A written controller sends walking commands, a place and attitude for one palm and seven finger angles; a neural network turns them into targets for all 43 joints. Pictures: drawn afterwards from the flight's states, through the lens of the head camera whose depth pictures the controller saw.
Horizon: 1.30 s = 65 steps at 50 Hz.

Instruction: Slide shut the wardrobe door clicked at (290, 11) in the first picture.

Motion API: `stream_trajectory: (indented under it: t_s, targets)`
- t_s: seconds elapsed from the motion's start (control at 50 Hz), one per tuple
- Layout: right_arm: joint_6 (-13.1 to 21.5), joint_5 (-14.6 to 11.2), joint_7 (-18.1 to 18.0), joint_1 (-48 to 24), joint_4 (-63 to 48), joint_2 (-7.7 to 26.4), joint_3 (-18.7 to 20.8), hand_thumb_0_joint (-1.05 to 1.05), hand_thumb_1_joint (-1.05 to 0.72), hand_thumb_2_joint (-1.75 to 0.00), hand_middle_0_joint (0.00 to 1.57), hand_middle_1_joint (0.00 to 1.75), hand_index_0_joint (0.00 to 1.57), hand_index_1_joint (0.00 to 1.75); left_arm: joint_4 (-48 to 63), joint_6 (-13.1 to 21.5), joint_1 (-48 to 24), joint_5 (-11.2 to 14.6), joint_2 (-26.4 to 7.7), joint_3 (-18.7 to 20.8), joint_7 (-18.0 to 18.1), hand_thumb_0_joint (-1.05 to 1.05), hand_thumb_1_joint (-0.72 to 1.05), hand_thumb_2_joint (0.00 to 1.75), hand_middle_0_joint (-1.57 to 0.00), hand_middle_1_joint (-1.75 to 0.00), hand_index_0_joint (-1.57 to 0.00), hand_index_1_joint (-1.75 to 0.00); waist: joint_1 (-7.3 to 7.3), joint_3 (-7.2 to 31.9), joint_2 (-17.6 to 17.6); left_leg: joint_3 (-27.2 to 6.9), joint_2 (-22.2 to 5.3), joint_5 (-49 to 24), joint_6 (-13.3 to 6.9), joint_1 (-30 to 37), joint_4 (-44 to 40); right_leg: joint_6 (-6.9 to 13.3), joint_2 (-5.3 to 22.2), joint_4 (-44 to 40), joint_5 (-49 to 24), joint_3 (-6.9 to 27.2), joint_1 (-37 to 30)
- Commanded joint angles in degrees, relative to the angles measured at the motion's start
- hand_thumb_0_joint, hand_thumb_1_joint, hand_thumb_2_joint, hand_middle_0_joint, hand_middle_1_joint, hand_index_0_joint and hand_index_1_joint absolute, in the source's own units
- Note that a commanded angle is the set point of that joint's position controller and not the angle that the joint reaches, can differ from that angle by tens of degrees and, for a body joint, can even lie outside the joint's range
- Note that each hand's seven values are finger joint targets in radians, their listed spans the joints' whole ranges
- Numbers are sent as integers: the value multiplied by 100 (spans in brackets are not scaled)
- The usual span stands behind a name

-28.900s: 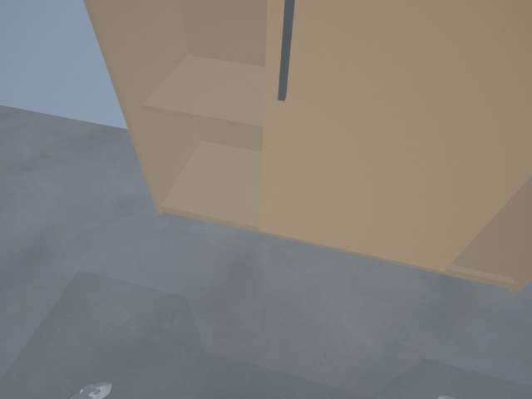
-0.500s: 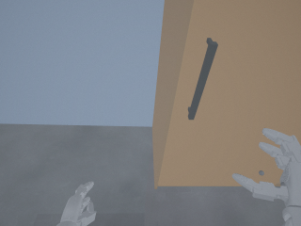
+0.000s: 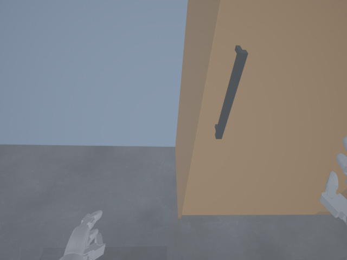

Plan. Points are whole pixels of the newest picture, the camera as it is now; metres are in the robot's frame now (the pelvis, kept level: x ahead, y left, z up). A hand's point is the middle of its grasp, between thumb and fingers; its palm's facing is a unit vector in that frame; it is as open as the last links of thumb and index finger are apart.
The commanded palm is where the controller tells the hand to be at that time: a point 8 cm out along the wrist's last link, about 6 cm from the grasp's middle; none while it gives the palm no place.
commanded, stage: draw the hand back to the body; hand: right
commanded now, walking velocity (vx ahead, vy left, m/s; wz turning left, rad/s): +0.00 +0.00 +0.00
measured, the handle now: (227, 97) +0.52 -0.16 +0.13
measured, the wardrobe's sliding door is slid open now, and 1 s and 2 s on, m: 0.00 0.00 0.00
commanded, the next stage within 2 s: step back with the hand held close in 0.20 s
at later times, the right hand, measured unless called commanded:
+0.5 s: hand (331, 196) +0.19 -0.27 +0.16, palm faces +0.43 +0.80 -0.43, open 7.5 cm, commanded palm +0.13 -0.30 +0.17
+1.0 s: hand out of the picture +0.11 -0.30 +0.15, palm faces +0.46 +0.78 -0.43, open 7.5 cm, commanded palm +0.05 -0.33 +0.17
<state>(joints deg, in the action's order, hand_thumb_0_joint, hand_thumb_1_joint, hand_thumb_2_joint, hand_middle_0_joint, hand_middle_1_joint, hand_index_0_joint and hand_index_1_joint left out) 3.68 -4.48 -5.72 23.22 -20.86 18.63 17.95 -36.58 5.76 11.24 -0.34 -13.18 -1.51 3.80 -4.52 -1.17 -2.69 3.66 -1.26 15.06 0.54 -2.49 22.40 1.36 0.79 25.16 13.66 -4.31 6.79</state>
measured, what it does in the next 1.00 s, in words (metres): shifts its weight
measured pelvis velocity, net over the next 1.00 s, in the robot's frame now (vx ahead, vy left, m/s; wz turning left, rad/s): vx -0.09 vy -0.03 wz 0.00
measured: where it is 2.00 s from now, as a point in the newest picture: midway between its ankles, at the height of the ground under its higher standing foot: outside the picture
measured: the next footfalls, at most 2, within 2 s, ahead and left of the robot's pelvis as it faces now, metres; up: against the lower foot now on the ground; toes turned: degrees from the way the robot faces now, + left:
left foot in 1.46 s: -0.26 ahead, +0.08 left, +0.00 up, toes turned +5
right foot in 1.60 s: -0.09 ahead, -0.11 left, -0.01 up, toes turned +5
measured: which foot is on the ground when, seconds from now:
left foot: down 0.00-1.00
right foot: down 0.00-1.00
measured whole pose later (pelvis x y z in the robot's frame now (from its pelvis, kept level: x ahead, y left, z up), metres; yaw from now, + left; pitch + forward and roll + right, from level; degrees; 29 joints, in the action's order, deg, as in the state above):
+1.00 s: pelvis -0.09 -0.03 -0.02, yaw +0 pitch -1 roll +3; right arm 13.1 -1.3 -7.8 29.0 -29.0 21.7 24.7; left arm -32.2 4.6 12.8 -0.4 -12.2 -1.0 4.5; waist -1.6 -2.1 -0.6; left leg 2.6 -1.2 12.4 1.3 -20.1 32.6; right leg 3.8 0.8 37.2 14.3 -4.2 25.3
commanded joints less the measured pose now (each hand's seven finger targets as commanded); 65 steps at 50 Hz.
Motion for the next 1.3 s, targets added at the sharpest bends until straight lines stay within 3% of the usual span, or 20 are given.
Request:
stream_trajectory:
  t_s: [0.0, 0.14, 0.28, 0.3, 0.32, 0.36, 0.46, 0.58, 0.68, 0.78, 0.86, 0.96, 1.02, 1.06, 1.08, 1.12, 1.14, 1.18, 1.2, 1.28]
  targets:
    - [366, -4, -71, -679, -1342, 1064, 544, 0, -90, -90, 20, 30, 20, 30, 966, 313, -764, -4, -608, 262, 84, 0, 90, 90, -20, -30, -20, -30, 26, 519, -65, -216, 72, -1062, -155, -337, -388, -29, 75, -387, -1145, 369, -370]
    - [388, -7, -100, -647, -1372, 1090, 592, 0, -90, -90, 20, 30, 20, 30, 929, 365, -811, -12, -550, 232, 95, 0, 90, 90, -20, -30, -20, -30, 18, 336, -212, -213, 85, -983, -163, -400, -479, -56, 64, -415, -1067, 369, -351]
    - [369, -40, -43, -500, -1027, 1018, 575, 0, -90, -90, 20, 30, 20, 30, 927, 306, -796, -12, -583, 262, 100, 0, 90, 90, -20, -30, -20, -30, 12, 269, 177, -225, 93, -846, -133, -395, -582, -20, 64, -463, -950, 342, -335]
    - [407, -80, -109, -476, -1225, 1554, 1205, 0, -90, -90, 20, 30, 20, 30, 935, 293, -788, 9, -585, 305, 127, 0, 90, 90, -20, -30, -20, -30, -65, 513, 63, -265, 83, -944, -146, -268, -570, -31, 78, -439, -1032, 332, -402]
    - [697, -5, -129, -1105, -1782, 2049, 1599, 0, -90, -90, 20, 30, 20, 30, 1191, 176, -824, 12, -679, 239, 85, 0, 90, 90, -20, -30, -20, -30, 209, 38, 47, -793, -230, -1241, -156, -908, -856, 91, 123, -159, -671, 407, 131]
    - [701, 41, -50, -199, -1177, 1357, 1020, 0, -90, -90, 20, 30, 20, 30, 1093, 45, -794, -30, -560, 242, 70, 0, 90, 90, -20, -30, -20, -30, 245, 33, 528, -938, -471, -1389, -161, -1194, -926, 97, 83, 147, -659, 400, 140]
    - [805, 110, -120, 85, -1540, 1263, 891, 0, -90, -90, 20, 30, 20, 30, 1255, -99, -597, -12, -658, 357, 89, 0, 90, 90, -20, -30, -20, -30, 289, 941, -85, -624, -410, -2409, -72, -883, -249, 71, 286, 144, -1878, 320, -143]
    - [820, 70, -206, 611, -1907, 1672, 1380, 0, -90, -90, 20, 30, 20, 30, 1510, -285, -599, 32, -689, 411, 165, 0, 90, 90, -20, -30, -20, -30, 249, 1408, 171, -479, -189, -2539, 0, -613, 309, 99, 479, 93, -2612, 496, 69]
    - [938, 60, -243, 836, -2100, 1691, 1517, 0, -90, -90, 20, 30, 20, 30, 1587, -235, -588, 22, -706, 419, 179, 0, 90, 90, -20, -30, -20, -30, 225, 1214, -235, -459, -33, -1731, 7, -512, 700, 172, 671, -215, -1845, 762, 870]
    - [1097, 153, -266, 700, -1963, 1479, 1480, 0, -90, -90, 20, 30, 20, 30, 1526, -46, -517, 20, -774, 425, 172, 0, 90, 90, -20, -30, -20, -30, 293, 732, -622, -495, 64, -911, -3, -45, 1174, 358, 881, -741, 756, 1044, 2465]
    - [1226, 246, -284, 468, -1914, 1369, 1391, 0, -90, -90, 20, 30, 20, 30, 1445, 119, -379, 29, -763, 415, 158, 0, 90, 90, -20, -30, -20, -30, 366, 494, -313, -642, -7, -229, -53, -280, 1057, 375, 817, -701, 2087, 1142, 2947]
    - [1346, 304, -363, 42, -2054, 1414, 1262, 0, -90, -90, 20, 30, 20, 30, 1288, 257, -281, -35, -695, 428, 171, 0, 90, 90, -20, -30, -20, -30, 414, 250, 340, -1259, -478, 1904, -400, -2082, -224, 93, 304, 390, 2038, 832, 1919]
    - [1384, 288, -475, -150, -2141, 1462, 1155, 0, -90, -90, 20, 30, 20, 30, 1016, 292, -134, -51, -614, 398, 145, 0, 90, 90, -20, -30, -20, -30, 508, 431, 913, -1663, -1182, 1613, -731, -3232, -702, -72, -22, 1823, 975, 575, 618]
    - [1402, 278, -523, -241, -2206, 1581, 1256, 0, -90, -90, 20, 30, 20, 30, 1000, 322, -130, -57, -627, 365, 150, 0, 90, 90, -20, -30, -20, -30, 538, 548, 624, -1183, -953, 940, -539, -3009, -199, -29, 48, 1186, 791, 741, 580]
    - [1397, 263, -520, -156, -2156, 1602, 1314, 0, -90, -90, 20, 30, 20, 30, 1040, 341, -203, -74, -674, 350, 186, 0, 90, 90, -20, -30, -20, -30, 509, 503, 57, -873, -518, 1107, -293, -2807, 264, 75, 282, 367, 1074, 1106, 866]
    - [1444, 334, -489, -122, -2316, 1494, 1422, 0, -90, -90, 20, 30, 20, 30, 1182, 428, -420, -56, -851, 397, 217, 0, 90, 90, -20, -30, -20, -30, 422, 528, -1869, -298, 593, 982, 79, -1134, 3232, 625, 1712, -2051, 3526, 3225, 2966]
    - [1454, 418, -492, -311, -2316, 1638, 1583, 0, -90, -90, 20, 30, 20, 30, 1097, 451, -370, -113, -707, 422, 192, 0, 90, 90, -20, -30, -20, -30, 456, 555, -1583, -563, 645, 1071, 40, -883, 4453, 746, 1933, -2339, 3509, 3332, 3362]
    - [1546, 336, -462, -135, -2189, 1848, 1784, 0, -90, -90, 20, 30, 20, 30, 1037, 437, -387, -90, -671, 527, 104, 0, 90, 90, -20, -30, -20, -30, 356, 772, -594, -614, 645, 1243, -31, -1179, 4517, 644, 1752, -1875, 2577, 2778, 2793]
    - [1526, 300, -437, 258, -1981, 1636, 1688, 0, -90, -90, 20, 30, 20, 30, 1020, 460, -424, -97, -690, 562, 51, 0, 90, 90, -20, -30, -20, -30, 309, 822, -457, -468, 662, 1266, -28, -1326, 4306, 591, 1565, -1732, 2327, 2392, 2425]
    - [1408, 99, -391, 847, -2198, 1315, 1266, 0, -90, -90, 20, 30, 20, 30, 897, 458, -390, -65, -501, 449, -64, 0, 90, 90, -20, -30, -20, -30, 323, 1125, -1115, 46, 697, 1590, -158, -1256, 2401, 93, 1128, -1914, 1718, 1728, 1214]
